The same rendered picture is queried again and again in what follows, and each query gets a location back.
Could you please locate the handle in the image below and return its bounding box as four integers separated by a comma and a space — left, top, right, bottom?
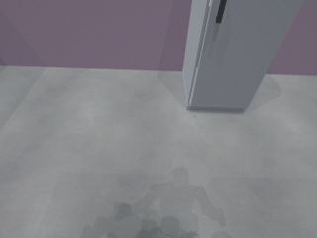
215, 0, 227, 24

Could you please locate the fridge door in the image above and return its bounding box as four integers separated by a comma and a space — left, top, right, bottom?
190, 0, 304, 108

